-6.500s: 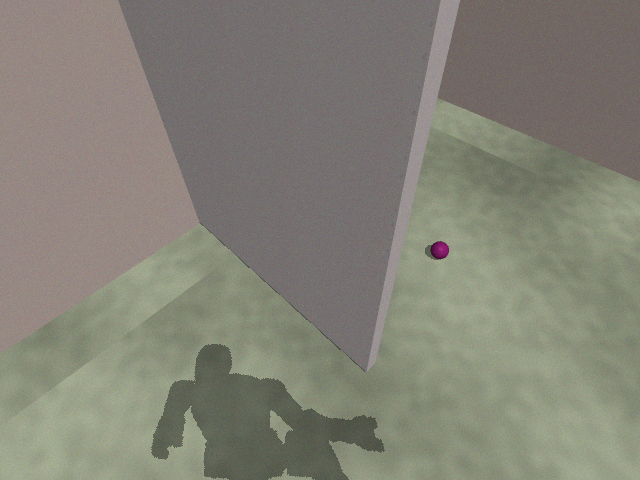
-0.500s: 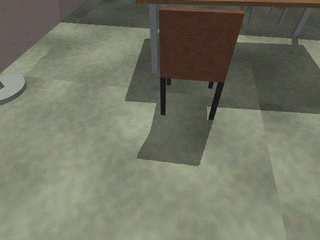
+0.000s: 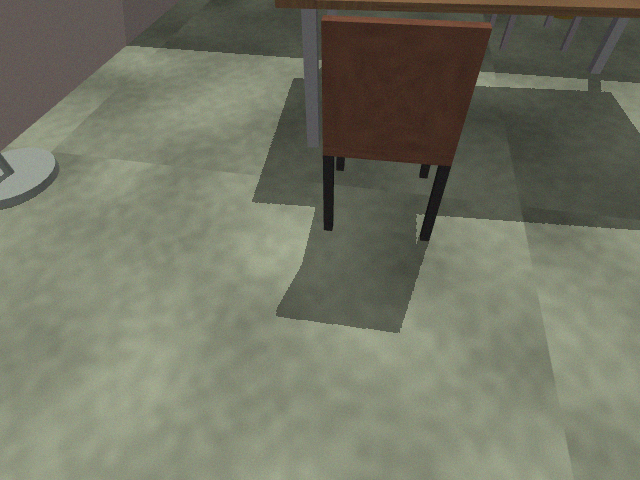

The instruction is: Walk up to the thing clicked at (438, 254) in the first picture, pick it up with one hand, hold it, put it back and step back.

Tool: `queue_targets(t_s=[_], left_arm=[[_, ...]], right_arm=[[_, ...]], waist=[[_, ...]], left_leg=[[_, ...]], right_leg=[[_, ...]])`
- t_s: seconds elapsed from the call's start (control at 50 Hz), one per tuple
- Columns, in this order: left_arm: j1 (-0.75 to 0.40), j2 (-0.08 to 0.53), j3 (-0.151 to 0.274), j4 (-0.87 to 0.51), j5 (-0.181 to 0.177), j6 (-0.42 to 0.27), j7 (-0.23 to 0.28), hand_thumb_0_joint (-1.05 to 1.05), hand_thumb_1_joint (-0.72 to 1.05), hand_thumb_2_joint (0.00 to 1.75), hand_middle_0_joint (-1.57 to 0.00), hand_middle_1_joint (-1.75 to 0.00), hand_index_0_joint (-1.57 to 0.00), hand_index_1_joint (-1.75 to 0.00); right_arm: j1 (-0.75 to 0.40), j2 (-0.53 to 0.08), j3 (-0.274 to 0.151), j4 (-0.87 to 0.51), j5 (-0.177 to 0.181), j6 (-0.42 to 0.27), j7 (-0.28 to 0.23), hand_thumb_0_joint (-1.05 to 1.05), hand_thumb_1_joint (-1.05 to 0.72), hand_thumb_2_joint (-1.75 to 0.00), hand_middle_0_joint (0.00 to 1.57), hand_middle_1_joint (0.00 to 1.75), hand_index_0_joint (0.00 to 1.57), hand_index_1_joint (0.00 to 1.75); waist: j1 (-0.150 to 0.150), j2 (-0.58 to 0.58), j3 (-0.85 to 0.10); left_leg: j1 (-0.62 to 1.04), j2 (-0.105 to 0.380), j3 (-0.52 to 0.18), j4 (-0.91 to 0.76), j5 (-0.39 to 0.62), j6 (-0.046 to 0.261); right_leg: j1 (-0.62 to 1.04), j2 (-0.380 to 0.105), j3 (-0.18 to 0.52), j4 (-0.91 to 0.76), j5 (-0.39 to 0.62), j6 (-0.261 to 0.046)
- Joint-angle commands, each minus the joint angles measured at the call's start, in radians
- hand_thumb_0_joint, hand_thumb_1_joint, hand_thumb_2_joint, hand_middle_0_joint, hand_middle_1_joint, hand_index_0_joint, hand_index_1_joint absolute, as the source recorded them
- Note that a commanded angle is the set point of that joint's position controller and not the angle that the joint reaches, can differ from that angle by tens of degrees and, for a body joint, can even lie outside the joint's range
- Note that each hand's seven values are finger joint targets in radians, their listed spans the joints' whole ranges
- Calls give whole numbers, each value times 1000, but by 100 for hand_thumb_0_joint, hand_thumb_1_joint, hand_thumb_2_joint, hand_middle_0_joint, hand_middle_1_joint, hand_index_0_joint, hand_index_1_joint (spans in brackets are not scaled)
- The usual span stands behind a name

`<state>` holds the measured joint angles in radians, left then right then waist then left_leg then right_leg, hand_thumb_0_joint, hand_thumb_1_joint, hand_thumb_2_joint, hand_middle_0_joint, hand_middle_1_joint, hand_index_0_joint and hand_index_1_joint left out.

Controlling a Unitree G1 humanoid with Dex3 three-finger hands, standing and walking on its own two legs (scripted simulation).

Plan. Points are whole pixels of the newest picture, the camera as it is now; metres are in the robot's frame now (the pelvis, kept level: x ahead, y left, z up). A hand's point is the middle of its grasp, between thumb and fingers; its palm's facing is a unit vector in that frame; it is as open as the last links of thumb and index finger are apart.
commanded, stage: stand
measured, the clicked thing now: out of the picture -0.08 +1.09 -0.75
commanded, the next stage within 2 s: walk up in 0.52 s
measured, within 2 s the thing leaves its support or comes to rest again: neither
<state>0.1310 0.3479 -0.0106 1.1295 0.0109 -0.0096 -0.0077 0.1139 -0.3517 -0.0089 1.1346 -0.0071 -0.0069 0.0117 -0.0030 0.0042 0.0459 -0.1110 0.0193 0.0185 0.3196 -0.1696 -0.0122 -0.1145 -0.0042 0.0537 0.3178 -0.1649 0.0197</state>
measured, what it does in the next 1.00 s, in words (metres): steps on the spot, turning left: left foot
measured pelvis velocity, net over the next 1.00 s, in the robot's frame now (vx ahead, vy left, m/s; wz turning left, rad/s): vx -0.01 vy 0.01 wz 0.28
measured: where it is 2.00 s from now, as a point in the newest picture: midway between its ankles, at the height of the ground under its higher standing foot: outside the picture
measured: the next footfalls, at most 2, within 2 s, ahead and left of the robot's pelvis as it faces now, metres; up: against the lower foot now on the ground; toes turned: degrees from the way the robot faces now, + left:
left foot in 0.94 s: +0.01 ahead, +0.15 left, +0.00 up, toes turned +16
right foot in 1.24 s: +0.10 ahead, -0.13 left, +0.00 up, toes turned +29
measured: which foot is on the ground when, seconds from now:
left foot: down 0.00-0.68, up 0.70-0.92, down 0.94-1.00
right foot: down 0.00-0.94, up 0.96-1.00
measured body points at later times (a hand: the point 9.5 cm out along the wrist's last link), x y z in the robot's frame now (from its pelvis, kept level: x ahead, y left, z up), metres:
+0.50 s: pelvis +0.00 +0.00 +0.00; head +0.01 +0.00 +0.45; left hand +0.08 +0.30 -0.13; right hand +0.08 -0.30 -0.13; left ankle +0.00 +0.13 -0.75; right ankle +0.01 -0.13 -0.75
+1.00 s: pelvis -0.01 +0.01 -0.03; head +0.02 +0.05 +0.42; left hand +0.02 +0.35 -0.16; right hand +0.14 -0.30 -0.12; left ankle -0.03 +0.13 -0.75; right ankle +0.00 -0.13 -0.73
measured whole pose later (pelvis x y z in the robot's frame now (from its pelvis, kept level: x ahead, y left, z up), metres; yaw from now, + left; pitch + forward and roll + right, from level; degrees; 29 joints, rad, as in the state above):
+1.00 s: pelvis -0.01 +0.01 -0.03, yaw +16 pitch -2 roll +1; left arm 0.09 0.42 0.07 0.89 0.03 0.07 -0.03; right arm 0.24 -0.40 -0.08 0.90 -0.03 -0.01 0.01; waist 0.00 -0.09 0.14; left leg -0.30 -0.01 0.01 0.65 -0.31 0.00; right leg -0.33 -0.10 -0.06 0.86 -0.51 0.00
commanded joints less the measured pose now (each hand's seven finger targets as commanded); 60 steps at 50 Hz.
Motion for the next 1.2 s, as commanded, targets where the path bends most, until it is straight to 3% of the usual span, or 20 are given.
queue_targets(t_s=[0.0,0.48,0.5,0.58,0.64,0.66,0.68,0.7,0.76,0.84,0.88,0.9,0.92,0.94,0.96,1.0,1.02,1.12,1.16,1.18], left_arm=[[-46,219,47,-65,0,-21,18,0,90,90,-20,-30,-20,-30],[-46,218,46,-68,0,-22,19,0,90,90,-20,-30,-20,-30],[-97,276,94,-101,-5,-7,12,0,90,90,-20,-30,-20,-30],[-26,233,102,-143,0,12,13,0,90,90,-20,-30,-20,-30],[-2,261,124,-165,10,11,8,0,90,90,-20,-30,-20,-30],[10,311,138,-168,15,14,9,0,90,90,-20,-30,-20,-30],[-41,343,149,-212,27,10,9,0,90,90,-20,-30,-20,-30],[-65,323,149,-250,31,10,6,0,90,90,-20,-30,-20,-30],[-172,289,136,-304,38,6,8,0,90,90,-20,-30,-20,-30],[-69,299,141,-308,37,14,-6,0,90,90,-20,-30,-20,-30],[-70,300,140,-316,20,37,-17,0,90,90,-20,-30,-20,-30],[-44,250,127,-322,14,48,-18,0,90,90,-20,-30,-20,-30],[-17,175,108,-347,7,58,-23,0,90,90,-20,-30,-20,-30],[-20,212,118,-354,13,70,-14,0,90,90,-20,-30,-20,-30],[-58,262,125,-345,8,73,-9,0,90,90,-20,-30,-20,-30],[-2,250,128,-329,-4,67,-9,0,90,90,-20,-30,-20,-30],[1,255,133,-320,1,65,-11,0,90,90,-20,-30,-20,-30],[2,224,135,-342,7,51,-13,0,90,90,-20,-30,-20,-30],[26,217,136,-340,2,41,-8,0,90,90,-20,-30,-20,-30],[77,205,135,-320,1,35,-5,0,90,90,-20,-30,-20,-30]], right_arm=[[-40,-213,-37,-59,-4,-21,-13,0,-90,-90,20,30,20,30],[-29,-212,-34,-63,-1,-21,-16,0,-90,-90,20,30,20,30],[6,-277,-72,-109,6,-12,-13,0,-90,-90,20,30,20,30],[15,-302,-109,-172,0,-2,-19,0,-90,-90,20,30,20,30],[-28,-255,-106,-228,-8,9,-18,0,-90,-90,20,30,20,30],[-42,-217,-102,-247,-7,14,-21,0,-90,-90,20,30,20,30],[-20,-227,-108,-267,-16,21,-25,0,-90,-90,20,30,20,30],[2,-252,-116,-284,-23,26,-25,0,-90,-90,20,30,20,30],[101,-243,-121,-291,-9,35,2,0,-90,-90,20,30,20,30],[135,-222,-116,-284,-11,9,12,0,-90,-90,20,30,20,30],[208,-220,-120,-262,-12,-10,-3,0,-90,-90,20,30,20,30],[237,-260,-134,-252,-24,-22,-15,0,-90,-90,20,30,20,30],[214,-380,-160,-282,-41,-32,-28,0,-90,-90,20,30,20,30],[183,-454,-166,-325,-34,-39,-35,0,-90,-90,20,30,20,30],[163,-436,-162,-329,-20,-42,-40,0,-90,-90,20,30,20,30],[122,-354,-131,-339,-18,-48,-58,0,-90,-90,20,30,20,30],[137,-338,-130,-347,-17,-47,-63,0,-90,-90,20,30,20,30],[183,-333,-125,-376,-24,-39,-62,0,-90,-90,20,30,20,30],[160,-331,-119,-394,-21,-30,-58,0,-90,-90,20,30,20,30],[127,-332,-115,-406,-15,-23,-54,0,-90,-90,20,30,20,30]], waist=[[-3,1,-56],[-3,-9,-70],[4,-9,-7],[16,87,-90],[50,11,-84],[69,-136,-66],[61,-219,-49],[49,-163,-19],[-24,-174,-6],[26,-181,-80],[-10,-139,-103],[-21,-26,-107],[-5,253,-77],[-6,220,-90],[-15,166,-41],[28,145,-48],[18,152,-52],[-12,152,-84],[-7,161,-104],[26,170,-115]], left_leg=[[5,116,-94,-58,40,32],[20,114,-93,-39,110,32],[-128,104,-168,6,269,58],[-87,164,-274,56,317,126],[-297,49,-175,207,120,70],[-348,-55,-38,416,-49,34],[-391,-33,-10,617,-364,21],[-381,13,-60,705,-383,11],[-341,61,-90,662,-273,2],[-237,10,24,372,-252,16],[-93,-48,99,152,-68,18],[-6,-19,17,70,2,36],[61,230,-391,-13,132,122],[-32,367,-627,-12,131,263],[-117,356,-616,-20,92,304],[-33,261,-404,101,246,254],[-62,226,-349,118,273,227],[-119,211,-330,195,429,243],[-143,181,-317,242,399,228],[-189,159,-294,283,351,209]], right_leg=[[-7,-116,75,-44,88,-39],[10,-121,66,-44,150,-35],[40,-63,-42,79,50,-36],[-17,-31,-64,172,-56,-50],[106,-145,44,66,-82,-120],[81,-298,153,-44,-74,-211],[23,-469,265,-93,20,-311],[-43,-499,260,-84,105,-333],[-43,-332,30,-2,181,-244],[25,-288,-65,149,166,-215],[-32,-259,-122,311,109,-175],[-124,-211,-159,455,-28,-122],[-359,-64,-195,646,-362,-48],[-378,-49,-33,699,-482,-28],[-349,-75,25,756,-466,-30],[-388,-100,32,737,-384,-37],[-360,-95,18,715,-348,-41],[-241,-42,-46,547,-344,-30],[-186,-11,-68,445,-319,-37],[-107,1,-89,345,-241,-49]])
